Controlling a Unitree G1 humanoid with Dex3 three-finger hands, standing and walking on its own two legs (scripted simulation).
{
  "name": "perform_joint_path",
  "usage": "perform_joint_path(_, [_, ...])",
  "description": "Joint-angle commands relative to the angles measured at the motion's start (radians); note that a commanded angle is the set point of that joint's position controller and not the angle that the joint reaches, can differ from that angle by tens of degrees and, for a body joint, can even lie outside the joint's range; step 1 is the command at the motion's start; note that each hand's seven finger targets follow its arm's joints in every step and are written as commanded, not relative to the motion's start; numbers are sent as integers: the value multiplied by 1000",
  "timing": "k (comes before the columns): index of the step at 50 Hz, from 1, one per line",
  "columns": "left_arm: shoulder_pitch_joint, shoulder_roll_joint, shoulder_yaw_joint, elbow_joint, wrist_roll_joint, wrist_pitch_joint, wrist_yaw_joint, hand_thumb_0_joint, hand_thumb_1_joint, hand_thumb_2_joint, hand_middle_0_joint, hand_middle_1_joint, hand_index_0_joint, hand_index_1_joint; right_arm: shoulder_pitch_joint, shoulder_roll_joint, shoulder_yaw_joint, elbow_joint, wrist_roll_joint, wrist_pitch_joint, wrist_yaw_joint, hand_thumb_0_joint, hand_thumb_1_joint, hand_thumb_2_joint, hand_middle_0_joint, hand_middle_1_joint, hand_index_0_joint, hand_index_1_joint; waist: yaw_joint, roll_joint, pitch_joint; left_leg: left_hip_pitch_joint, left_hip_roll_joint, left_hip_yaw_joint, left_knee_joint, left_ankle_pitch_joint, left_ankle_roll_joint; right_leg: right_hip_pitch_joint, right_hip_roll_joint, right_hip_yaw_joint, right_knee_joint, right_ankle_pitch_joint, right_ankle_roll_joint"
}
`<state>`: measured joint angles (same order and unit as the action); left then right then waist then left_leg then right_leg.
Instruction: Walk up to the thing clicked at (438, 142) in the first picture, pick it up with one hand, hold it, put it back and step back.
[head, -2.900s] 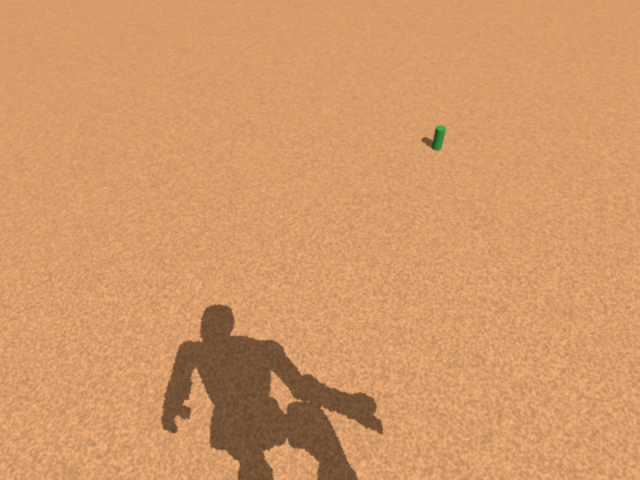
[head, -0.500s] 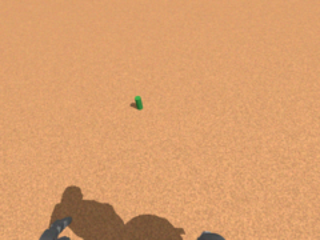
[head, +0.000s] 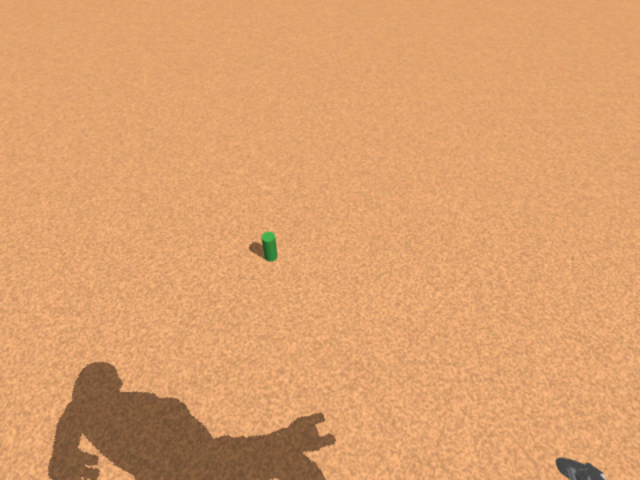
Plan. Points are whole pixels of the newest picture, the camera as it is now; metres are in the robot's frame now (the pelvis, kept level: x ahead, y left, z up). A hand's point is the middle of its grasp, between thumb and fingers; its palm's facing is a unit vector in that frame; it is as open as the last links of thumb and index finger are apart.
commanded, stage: walk up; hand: left
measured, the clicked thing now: (269, 246) +1.02 +0.23 -0.70
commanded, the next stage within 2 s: none
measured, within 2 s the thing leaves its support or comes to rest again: neither
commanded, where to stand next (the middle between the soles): +0.69 +0.01 m, yaw +2 degrees
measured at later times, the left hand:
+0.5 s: hand (196, 373) +0.29 +0.22 -0.10, palm faces +0.00 -0.91 -0.41, open 7.4 cm
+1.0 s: hand (177, 319) +0.40 +0.29 -0.15, palm faces +0.01 -0.94 -0.33, open 7.4 cm
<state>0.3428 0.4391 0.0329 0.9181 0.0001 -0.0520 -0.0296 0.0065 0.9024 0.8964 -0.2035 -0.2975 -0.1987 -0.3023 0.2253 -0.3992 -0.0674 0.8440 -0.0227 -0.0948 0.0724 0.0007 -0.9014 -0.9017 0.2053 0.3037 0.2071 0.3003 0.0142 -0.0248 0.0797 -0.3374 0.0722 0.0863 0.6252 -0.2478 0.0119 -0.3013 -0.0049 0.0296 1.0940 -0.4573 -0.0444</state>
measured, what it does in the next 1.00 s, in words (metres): walks ahead: right foot, then left foot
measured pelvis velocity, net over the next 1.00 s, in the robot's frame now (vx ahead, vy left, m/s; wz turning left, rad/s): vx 0.38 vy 0.01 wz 0.06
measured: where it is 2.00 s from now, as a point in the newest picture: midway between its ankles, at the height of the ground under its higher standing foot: (329, 350)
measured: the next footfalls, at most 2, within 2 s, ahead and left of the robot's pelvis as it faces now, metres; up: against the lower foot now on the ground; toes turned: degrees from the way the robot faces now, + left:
right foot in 0.32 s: +0.30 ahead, -0.15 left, +0.00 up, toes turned -5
left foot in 0.82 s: +0.46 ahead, +0.12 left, +0.00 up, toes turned +7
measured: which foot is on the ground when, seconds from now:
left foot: down 0.00-0.34, up 0.36-0.80, down 0.82-1.00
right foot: up 0.00-0.30, down 0.32-0.86, up 0.88-1.00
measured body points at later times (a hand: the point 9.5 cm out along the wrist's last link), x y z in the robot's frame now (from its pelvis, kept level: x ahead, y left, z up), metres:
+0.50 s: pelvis +0.20 -0.05 +0.01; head +0.22 -0.09 +0.46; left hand +0.29 +0.26 -0.07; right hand +0.26 -0.37 -0.13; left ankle +0.17 +0.11 -0.65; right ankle +0.26 -0.15 -0.73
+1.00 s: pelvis +0.38 +0.01 +0.01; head +0.40 +0.04 +0.46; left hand +0.40 +0.34 -0.12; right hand +0.48 -0.30 -0.08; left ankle +0.42 +0.12 -0.73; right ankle +0.35 -0.14 -0.65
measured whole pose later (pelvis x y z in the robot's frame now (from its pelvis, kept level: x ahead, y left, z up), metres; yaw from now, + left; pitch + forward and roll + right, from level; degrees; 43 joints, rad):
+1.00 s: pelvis +0.38 +0.01 +0.01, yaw +3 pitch -3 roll -1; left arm 0.32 0.43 0.03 0.90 0.00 -0.04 -0.03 0.01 0.90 0.90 -0.20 -0.30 -0.20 -0.30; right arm 0.27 -0.39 -0.04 0.84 -0.01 -0.09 0.05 0.00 -0.90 -0.90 0.21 0.30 0.21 0.30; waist 0.00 -0.04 0.10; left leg -0.27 0.03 0.06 0.56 -0.24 0.03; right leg -0.39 -0.03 0.02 1.11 -0.41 -0.04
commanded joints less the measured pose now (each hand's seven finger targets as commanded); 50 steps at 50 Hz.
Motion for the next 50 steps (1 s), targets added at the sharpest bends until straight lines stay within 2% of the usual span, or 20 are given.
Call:
perform_joint_path(1, [9,197,60,-73,-20,-42,1,0,900,900,-200,-300,-200,-300,109,-260,-62,-41,31,-18,-43,0,-900,-900,200,300,200,300,-35,126,-42,260,221,-259,-320,329,168,-279,-68,71,30,113,3])
perform_joint_path(3, [36,177,59,-62,-17,-25,-13,0,900,900,-200,-300,-200,-300,73,-260,-59,-50,32,-24,-42,0,-900,-900,200,300,200,300,-5,173,-27,159,186,-167,-343,280,165,-207,-80,20,-37,165,24])
perform_joint_path(8, [-105,156,64,-108,1,-20,-42,0,900,900,-200,-300,-200,-300,74,-285,-65,-70,22,-24,-36,0,-900,-900,200,300,200,300,-34,195,28,145,202,-137,-393,110,222,-210,-127,-30,-329,251,47])
perform_joint_path(13, [-120,143,74,-88,7,-32,-42,0,900,900,-200,-300,-200,-300,72,-271,-59,-75,28,-10,-37,0,-900,-900,200,300,200,300,-13,140,-33,102,171,-92,-243,199,174,17,-58,-98,-499,352,19])
perform_joint_path(15, [-19,179,95,-56,10,-40,-30,0,900,900,-200,-300,-200,-300,69,-249,-48,-84,27,-2,-40,0,-900,-900,200,300,200,300,52,50,-98,53,136,-71,-54,225,134,220,-31,-99,-543,333,1])
perform_joint_path(16, [72,223,114,-32,13,-50,-17,0,900,900,-200,-300,-200,-300,118,-195,-31,-85,26,-1,-39,0,-900,-900,200,300,200,300,89,-103,-172,-11,65,-27,191,169,105,367,-59,-32,-608,228,-20])
perform_joint_path(17, [136,309,139,-38,19,-57,-4,0,900,900,-200,-300,-200,-300,174,-129,-6,-96,26,1,-37,0,-900,-900,200,300,200,300,98,-323,-219,-187,-54,12,438,-185,58,474,-301,328,-714,85,-82])
perform_joint_path(18, [121,339,134,-50,4,-57,-1,0,900,900,-200,-300,-200,-300,163,-206,-24,-78,29,13,-44,0,-900,-900,200,300,200,300,98,-241,-180,-311,-98,-65,550,-280,32,463,-437,628,-844,-5,-164])
perform_joint_path(19, [58,340,130,-68,-7,-52,2,0,900,900,-200,-300,-200,-300,137,-264,-38,-58,18,22,-55,0,-900,-900,200,300,200,300,85,-189,-147,-323,-42,-118,601,-279,33,385,-467,671,-848,-65,-230])
perform_joint_path(23, [-59,224,92,-93,-11,-59,12,0,900,900,-200,-300,-200,-300,164,-211,-32,5,38,36,-40,0,-900,-900,200,300,200,300,-2,-125,-20,-197,-12,-187,474,-76,33,144,-251,194,-827,294,-78])
perform_joint_path(25, [-59,212,86,-101,-7,-67,10,0,900,900,-200,-300,-200,-300,181,-199,-36,16,26,46,-30,0,-900,-900,200,300,200,300,-10,-137,-28,-164,-29,-172,442,-15,20,113,-222,107,-842,343,-96])
perform_joint_path(31, [-30,226,100,-127,9,-70,7,0,900,900,-200,-300,-200,-300,39,-199,-48,-28,6,49,-6,0,-900,-900,200,300,200,300,26,-90,26,-237,3,-163,199,45,-23,122,-271,70,-907,102,-158])
perform_joint_path(37, [-17,243,103,-132,10,-63,4,0,900,900,-200,-300,-200,-300,-41,-188,-47,-47,2,29,10,0,-900,-900,200,300,200,300,41,-91,12,-90,20,-71,-10,97,5,115,-283,20,-824,165,-150])
perform_joint_path(41, [-37,227,84,-137,13,-51,6,0,900,900,-200,-300,-200,-300,133,-227,-66,4,-1,13,-5,0,-900,-900,200,300,200,300,-72,21,-68,231,-34,-37,-87,50,42,11,-227,-42,-534,360,-100])
perform_joint_path(42, [-3,171,64,-136,10,-46,6,0,900,900,-200,-300,-200,-300,266,-281,-87,37,-10,5,-20,0,-900,-900,200,300,200,300,-130,192,-157,392,18,-150,-166,-86,83,-65,-149,-109,-223,396,-61])
perform_joint_path(43, [55,73,41,-148,-1,-40,1,0,900,900,-200,-300,-200,-300,277,-365,-104,12,-14,-3,-35,0,-900,-900,200,300,200,300,-101,425,-164,499,252,-558,-268,-133,148,-308,-5,-115,11,-50,2])
perform_joint_path(44, [59,173,66,-121,0,-27,18,0,900,900,-200,-300,-200,-300,247,-390,-107,-10,17,-3,-36,0,-900,-900,200,300,200,300,-99,281,-161,475,356,-784,-357,-164,241,-368,12,-28,89,-109,-6])
perform_joint_path(45, [16,221,67,-107,4,-21,26,0,900,900,-200,-300,-200,-300,210,-361,-104,-13,29,2,-37,0,-900,-900,200,300,200,300,-85,196,-94,402,358,-743,-351,-128,267,-391,-33,20,135,-78,-14])
perform_joint_path(48, [33,190,61,-78,-13,-21,12,0,900,900,-200,-300,-200,-300,126,-260,-58,-46,29,-5,-53,0,-900,-900,200,300,200,300,-31,109,-34,253,206,-322,-292,346,156,-259,-74,91,31,86,-3])
perform_joint_path(50, [71,162,59,-58,-15,-6,5,0,900,900,-200,-300,-200,-300,117,-252,-55,-45,33,-14,-54,0,-900,-900,200,300,200,300,-10,154,-40,195,175,-233,-299,404,148,-196,-67,58,3,144,17])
